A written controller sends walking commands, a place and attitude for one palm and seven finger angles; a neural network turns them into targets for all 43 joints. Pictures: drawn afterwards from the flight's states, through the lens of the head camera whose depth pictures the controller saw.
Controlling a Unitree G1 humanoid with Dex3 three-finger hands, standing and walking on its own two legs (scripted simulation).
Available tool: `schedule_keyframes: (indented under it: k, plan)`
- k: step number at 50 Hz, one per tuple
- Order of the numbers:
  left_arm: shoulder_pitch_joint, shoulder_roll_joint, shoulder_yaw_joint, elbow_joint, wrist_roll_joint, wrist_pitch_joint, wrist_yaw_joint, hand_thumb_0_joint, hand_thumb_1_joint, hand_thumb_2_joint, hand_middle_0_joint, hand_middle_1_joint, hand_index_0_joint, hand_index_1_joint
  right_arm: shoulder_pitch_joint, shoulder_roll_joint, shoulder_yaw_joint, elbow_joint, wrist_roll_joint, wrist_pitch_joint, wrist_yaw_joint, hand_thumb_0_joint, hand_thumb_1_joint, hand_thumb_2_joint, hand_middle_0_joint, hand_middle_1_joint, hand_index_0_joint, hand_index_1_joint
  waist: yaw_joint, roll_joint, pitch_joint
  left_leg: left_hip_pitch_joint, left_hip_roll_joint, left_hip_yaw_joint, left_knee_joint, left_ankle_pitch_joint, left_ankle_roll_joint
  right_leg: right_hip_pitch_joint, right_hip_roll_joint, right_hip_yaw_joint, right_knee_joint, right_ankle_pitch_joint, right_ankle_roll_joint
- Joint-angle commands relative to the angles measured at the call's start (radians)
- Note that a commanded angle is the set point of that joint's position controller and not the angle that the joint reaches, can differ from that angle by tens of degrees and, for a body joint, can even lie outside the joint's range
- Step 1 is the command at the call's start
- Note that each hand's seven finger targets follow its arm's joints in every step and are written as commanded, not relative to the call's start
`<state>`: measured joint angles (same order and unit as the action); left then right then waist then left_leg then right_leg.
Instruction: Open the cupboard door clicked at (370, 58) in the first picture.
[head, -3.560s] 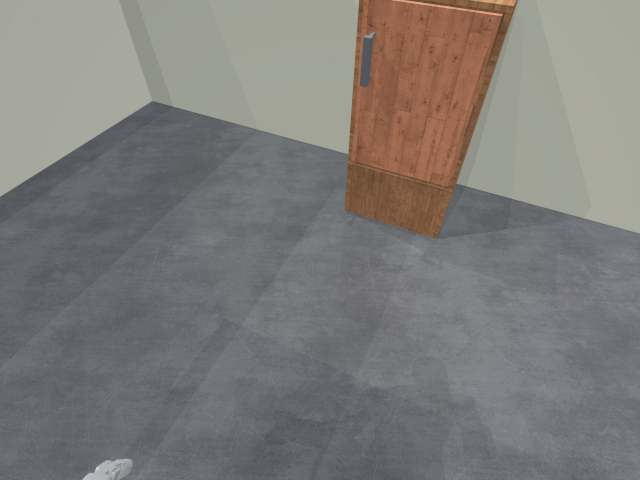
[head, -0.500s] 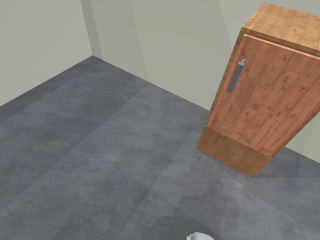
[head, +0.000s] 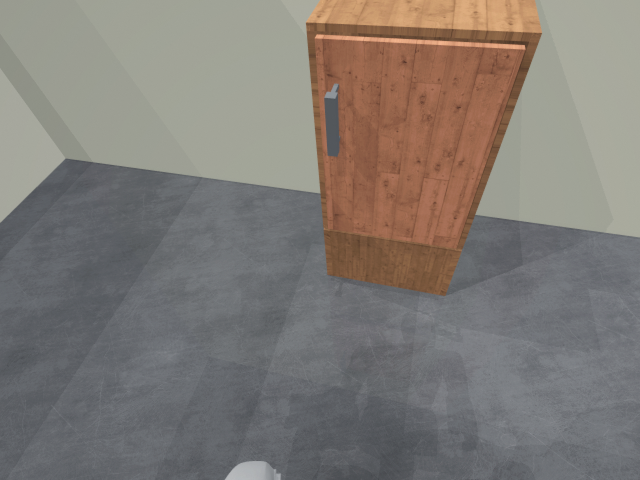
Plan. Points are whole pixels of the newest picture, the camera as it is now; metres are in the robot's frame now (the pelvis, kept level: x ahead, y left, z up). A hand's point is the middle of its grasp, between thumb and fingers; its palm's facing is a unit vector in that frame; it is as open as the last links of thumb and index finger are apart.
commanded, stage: turn to face it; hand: left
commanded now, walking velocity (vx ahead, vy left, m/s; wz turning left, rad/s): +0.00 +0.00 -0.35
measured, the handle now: (334, 120) +0.84 +0.02 -0.04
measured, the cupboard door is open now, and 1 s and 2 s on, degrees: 0 0 0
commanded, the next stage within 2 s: take the last steps up to it in 0.28 s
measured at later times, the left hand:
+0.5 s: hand out of the picture +0.06 +0.25 -0.17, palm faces -0.12 -0.97 -0.21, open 7.4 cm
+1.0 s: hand out of the picture +0.05 +0.16 -0.17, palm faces -0.16 -0.97 -0.17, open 7.3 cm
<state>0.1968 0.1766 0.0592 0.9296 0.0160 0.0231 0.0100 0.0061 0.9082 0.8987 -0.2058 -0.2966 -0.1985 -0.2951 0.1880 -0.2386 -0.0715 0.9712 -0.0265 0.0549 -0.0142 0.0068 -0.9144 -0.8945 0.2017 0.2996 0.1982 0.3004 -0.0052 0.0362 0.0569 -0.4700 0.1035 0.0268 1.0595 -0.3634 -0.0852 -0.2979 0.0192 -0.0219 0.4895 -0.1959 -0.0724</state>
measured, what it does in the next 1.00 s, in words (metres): steps on the spot: left foot, then right foot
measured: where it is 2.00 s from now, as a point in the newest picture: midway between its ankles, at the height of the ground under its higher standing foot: (353, 454)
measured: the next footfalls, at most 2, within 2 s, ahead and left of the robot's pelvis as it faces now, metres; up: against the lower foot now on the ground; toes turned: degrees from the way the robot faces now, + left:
left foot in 0.26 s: +0.03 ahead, +0.15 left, +0.00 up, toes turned -3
right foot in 0.68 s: -0.02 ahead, -0.10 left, +0.00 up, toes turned -18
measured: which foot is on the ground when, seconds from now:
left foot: up 0.00-0.24, down 0.26-0.68, up 0.70-1.00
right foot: down 0.00-0.26, up 0.28-0.66, down 0.68-1.00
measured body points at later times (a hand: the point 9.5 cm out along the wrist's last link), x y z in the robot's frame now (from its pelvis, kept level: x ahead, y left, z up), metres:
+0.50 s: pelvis -0.02 +0.05 +0.00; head +0.00 +0.07 +0.45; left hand +0.07 +0.30 -0.15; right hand -0.01 -0.19 -0.14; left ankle -0.01 +0.16 -0.74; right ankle -0.06 -0.08 -0.67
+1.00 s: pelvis +0.07 -0.01 +0.00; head +0.07 -0.02 +0.45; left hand +0.07 +0.21 -0.16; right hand +0.04 -0.25 -0.16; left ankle +0.19 +0.10 -0.69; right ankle -0.06 -0.09 -0.74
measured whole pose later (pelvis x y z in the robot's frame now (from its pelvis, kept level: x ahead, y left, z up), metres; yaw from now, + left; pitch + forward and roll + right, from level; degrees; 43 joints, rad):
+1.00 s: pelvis +0.07 -0.01 +0.00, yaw -12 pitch -1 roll -1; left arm 0.39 0.13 0.02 1.13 0.02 -0.06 0.01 0.00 0.92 0.90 -0.21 -0.30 -0.20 -0.29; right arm 0.24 -0.20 -0.06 1.06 -0.03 0.01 0.02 0.01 -0.92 -0.89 0.20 0.30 0.20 0.30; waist -0.01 0.03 0.03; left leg -0.55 0.13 0.10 0.87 -0.21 -0.03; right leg 0.03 0.00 -0.10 0.32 -0.34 -0.01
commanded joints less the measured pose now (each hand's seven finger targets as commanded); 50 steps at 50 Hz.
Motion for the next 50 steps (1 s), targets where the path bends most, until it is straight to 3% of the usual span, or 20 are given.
schedule_keyframes:
  k: [1,8,11,12,13,14,15,16,19,22,27,30,32,33,34,35,36,38,42,50]
  plan:
    - [0.047,0.210,0.055,-0.047,0.004,-0.014,0.004,0.000,0.900,0.900,-0.200,-0.300,-0.200,-0.300,-0.018,-0.056,-0.008,-0.077,0.006,-0.019,-0.008,0.000,-0.900,-0.900,0.200,0.300,0.200,0.300,0.036,-0.159,-0.099,-0.048,-0.017,-0.008,-0.079,-0.023,-0.005,0.149,-0.240,0.309,-0.190,0.153,-0.098]
    - [0.018,0.223,0.060,-0.047,0.013,-0.002,0.006,0.000,0.900,0.900,-0.200,-0.300,-0.200,-0.300,0.008,-0.049,0.002,-0.082,0.020,-0.036,-0.017,0.000,-0.900,-0.900,0.200,0.300,0.200,0.300,0.026,-0.183,-0.114,0.116,-0.058,-0.009,-0.347,-0.071,0.033,0.099,-0.236,0.392,-0.175,0.171,-0.118]
    - [-0.035,0.203,0.055,-0.053,0.000,0.007,0.003,0.000,0.900,0.900,-0.200,-0.300,-0.200,-0.300,0.130,-0.053,0.006,-0.039,0.023,-0.052,-0.025,0.000,-0.900,-0.900,0.200,0.300,0.200,0.300,-0.033,-0.155,-0.131,0.352,-0.066,0.010,-0.633,0.117,0.055,-0.022,-0.166,0.345,-0.112,0.080,-0.038]
    - [-0.019,0.158,0.045,-0.059,-0.007,0.009,0.001,0.000,0.900,0.900,-0.200,-0.300,-0.200,-0.300,0.142,-0.095,0.002,-0.039,0.022,-0.060,-0.029,0.000,-0.900,-0.900,0.200,0.300,0.200,0.300,-0.034,-0.014,-0.129,0.444,0.034,-0.091,-0.740,0.102,0.082,-0.128,-0.087,0.274,-0.022,-0.037,0.009]
    - [-0.008,0.110,0.035,-0.076,-0.014,0.014,-0.008,0.000,0.900,0.900,-0.200,-0.300,-0.200,-0.300,0.112,-0.178,-0.012,-0.064,0.006,-0.059,-0.028,0.000,-0.900,-0.900,0.200,0.300,0.200,0.300,-0.027,0.257,-0.071,0.415,0.259,-0.349,-0.853,0.046,0.157,-0.280,0.036,0.124,0.181,-0.247,0.069]
    - [-0.038,0.134,0.041,-0.075,0.000,0.018,-0.006,0.000,0.900,0.900,-0.200,-0.300,-0.200,-0.300,0.068,-0.190,-0.010,-0.087,0.002,-0.050,-0.028,0.000,-0.900,-0.900,0.200,0.300,0.200,0.300,-0.024,0.235,0.001,0.249,0.347,-0.394,-0.886,0.052,0.227,-0.254,0.021,0.085,0.365,-0.330,0.093]
    - [-0.015,0.154,0.051,-0.059,0.007,0.025,-0.011,0.000,0.900,0.900,-0.200,-0.300,-0.200,-0.300,0.004,-0.155,0.003,-0.102,-0.002,-0.051,-0.030,0.000,-0.900,-0.900,0.200,0.300,0.200,0.300,0.009,0.150,0.026,0.151,0.307,-0.321,-0.895,0.046,0.245,-0.196,-0.002,0.108,0.486,-0.278,0.103]
    - [0.015,0.152,0.060,-0.035,0.015,0.034,-0.015,0.000,0.900,0.900,-0.200,-0.300,-0.200,-0.300,-0.044,-0.119,0.011,-0.103,-0.002,-0.055,-0.034,0.000,-0.900,-0.900,0.200,0.300,0.200,0.300,0.037,0.158,0.034,0.143,0.233,-0.234,-0.881,0.101,0.218,-0.198,-0.001,0.101,0.573,-0.226,0.111]
    - [0.051,0.124,0.047,-0.011,0.010,0.028,-0.021,0.000,0.900,0.900,-0.200,-0.300,-0.200,-0.300,-0.027,-0.099,0.017,-0.095,0.000,-0.065,-0.035,0.000,-0.900,-0.900,0.200,0.300,0.200,0.300,0.039,0.104,-0.012,0.248,0.152,-0.088,-0.799,0.337,0.210,-0.212,-0.016,0.062,0.614,-0.190,0.122]
    - [0.009,0.099,0.027,-0.013,0.010,0.018,-0.029,0.000,0.900,0.900,-0.200,-0.300,-0.200,-0.300,0.100,-0.107,0.008,-0.045,-0.002,-0.073,-0.031,0.000,-0.900,-0.900,0.200,0.300,0.200,0.300,-0.018,0.112,-0.063,0.426,0.175,-0.105,-0.791,0.300,0.225,-0.261,-0.031,0.009,0.510,-0.205,0.128]
    - [-0.097,0.084,0.013,-0.031,0.011,0.002,-0.044,0.000,0.900,0.900,-0.200,-0.300,-0.200,-0.300,0.197,-0.126,-0.011,0.016,-0.010,-0.080,-0.021,0.000,-0.900,-0.900,0.200,0.300,0.200,0.300,-0.075,0.124,-0.008,0.419,0.236,-0.157,-0.836,0.082,0.244,-0.202,-0.066,-0.033,0.285,-0.275,0.111]
    - [-0.049,0.066,0.010,-0.001,0.007,-0.010,-0.048,0.000,0.900,0.900,-0.200,-0.300,-0.200,-0.300,0.174,-0.140,-0.014,0.032,-0.011,-0.080,-0.015,0.000,-0.900,-0.900,0.200,0.300,0.200,0.300,-0.047,0.136,-0.014,0.339,0.226,-0.127,-0.812,0.034,0.221,-0.055,-0.046,-0.068,0.130,-0.258,0.093]
    - [0.055,0.071,0.012,0.047,0.006,-0.023,-0.043,0.000,0.900,0.900,-0.200,-0.300,-0.200,-0.300,0.155,-0.121,-0.009,0.043,-0.005,-0.077,-0.010,0.000,-0.900,-0.900,0.200,0.300,0.200,0.300,0.009,0.074,-0.042,0.233,0.171,-0.066,-0.704,-0.006,0.169,0.155,-0.021,-0.094,-0.065,-0.102,0.080]
    - [0.137,0.099,0.020,0.081,0.008,-0.034,-0.034,0.000,0.900,0.900,-0.200,-0.300,-0.200,-0.300,0.138,-0.085,-0.002,0.041,0.001,-0.079,-0.005,0.000,-0.900,-0.900,0.200,0.300,0.200,0.300,0.047,-0.010,-0.061,0.109,0.122,-0.005,-0.590,-0.064,0.129,0.317,-0.073,-0.027,-0.140,-0.094,0.058]
    - [0.228,0.189,0.035,0.117,0.015,-0.047,-0.018,0.000,0.900,0.900,-0.200,-0.300,-0.200,-0.300,0.119,-0.011,0.018,0.019,0.013,-0.084,0.000,0.000,-0.900,-0.900,0.200,0.300,0.200,0.300,0.085,-0.273,-0.085,-0.113,0.013,0.141,-0.338,-0.167,0.072,0.482,-0.289,0.238,-0.249,-0.237,-0.015]
    - [0.294,0.246,0.042,0.132,0.002,-0.044,-0.006,0.000,0.900,0.900,-0.200,-0.300,-0.200,-0.300,0.005,-0.025,0.021,-0.030,0.002,-0.082,0.007,0.000,-0.900,-0.900,0.200,0.300,0.200,0.300,0.134,-0.345,-0.017,-0.245,-0.022,0.097,-0.158,-0.265,0.063,0.414,-0.420,0.453,-0.328,-0.269,-0.102]
    - [0.277,0.224,0.035,0.128,0.002,-0.044,-0.001,0.000,0.900,0.900,-0.200,-0.300,-0.200,-0.300,-0.015,-0.042,0.013,-0.038,-0.003,-0.080,0.012,0.000,-0.900,-0.900,0.200,0.300,0.200,0.300,0.115,-0.217,0.023,-0.272,0.001,0.025,-0.066,-0.200,0.072,0.355,-0.423,0.419,-0.344,-0.335,-0.133]
    - [0.194,0.161,0.025,0.126,0.002,-0.057,0.005,0.000,0.900,0.900,-0.200,-0.300,-0.200,-0.300,0.006,-0.038,0.006,0.003,-0.005,-0.074,0.018,0.000,-0.900,-0.900,0.200,0.300,0.200,0.300,0.069,-0.228,0.096,-0.253,0.041,0.016,0.000,-0.073,0.070,0.250,-0.365,0.342,-0.353,-0.327,-0.102]
    - [0.158,0.097,0.003,0.125,0.006,-0.086,0.007,0.000,0.900,0.900,-0.200,-0.300,-0.200,-0.300,0.088,0.010,0.003,0.050,-0.004,-0.069,0.028,0.000,-0.900,-0.900,0.200,0.300,0.200,0.300,-0.001,-0.134,0.106,-0.172,0.037,0.049,-0.039,0.078,0.043,0.188,-0.288,0.112,-0.325,0.039,-0.070]
    - [0.222,0.116,-0.004,0.177,0.009,-0.099,0.013,0.000,0.900,0.900,-0.200,-0.300,-0.200,-0.300,-0.051,0.022,0.010,-0.007,0.009,-0.082,0.046,0.000,-0.900,-0.900,0.200,0.300,0.200,0.300,0.019,-0.173,0.125,-0.096,0.023,0.079,-0.296,0.163,0.066,0.201,-0.287,0.062,-0.296,0.194,-0.069]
